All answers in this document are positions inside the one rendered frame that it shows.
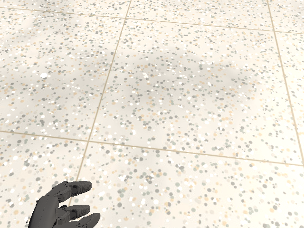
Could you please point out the left robot hand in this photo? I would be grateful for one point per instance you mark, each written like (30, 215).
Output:
(47, 213)

